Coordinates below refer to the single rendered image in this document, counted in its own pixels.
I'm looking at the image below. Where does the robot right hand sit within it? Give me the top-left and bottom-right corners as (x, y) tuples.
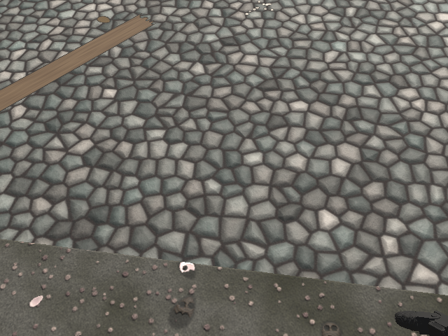
(395, 311), (448, 336)

